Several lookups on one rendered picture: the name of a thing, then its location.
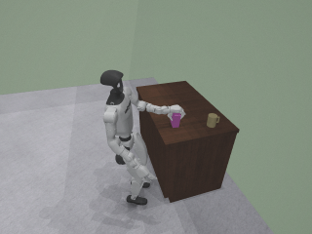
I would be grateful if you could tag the robot right forearm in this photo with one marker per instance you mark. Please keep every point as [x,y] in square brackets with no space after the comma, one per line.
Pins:
[125,154]

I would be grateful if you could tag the left robot thigh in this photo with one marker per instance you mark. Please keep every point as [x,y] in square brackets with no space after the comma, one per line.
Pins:
[140,148]

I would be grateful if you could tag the robot left forearm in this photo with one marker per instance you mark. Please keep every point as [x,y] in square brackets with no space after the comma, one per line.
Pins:
[158,109]

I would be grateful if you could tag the robot head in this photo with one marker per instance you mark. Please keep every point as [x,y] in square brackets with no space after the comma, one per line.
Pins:
[113,78]

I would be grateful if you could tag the left robot upper arm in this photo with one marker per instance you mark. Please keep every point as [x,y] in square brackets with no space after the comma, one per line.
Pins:
[141,105]

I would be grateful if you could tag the sponge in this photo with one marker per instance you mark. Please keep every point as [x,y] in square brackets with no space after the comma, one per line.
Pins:
[176,120]

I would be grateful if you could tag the right robot upper arm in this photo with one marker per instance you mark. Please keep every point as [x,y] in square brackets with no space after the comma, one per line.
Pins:
[110,118]

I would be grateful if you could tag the robot left hand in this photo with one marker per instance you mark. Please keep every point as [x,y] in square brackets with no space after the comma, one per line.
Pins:
[176,109]

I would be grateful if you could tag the table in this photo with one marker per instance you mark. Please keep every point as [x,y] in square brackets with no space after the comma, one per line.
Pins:
[191,159]

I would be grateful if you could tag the robot right hand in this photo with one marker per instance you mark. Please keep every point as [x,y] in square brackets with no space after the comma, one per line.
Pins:
[142,172]

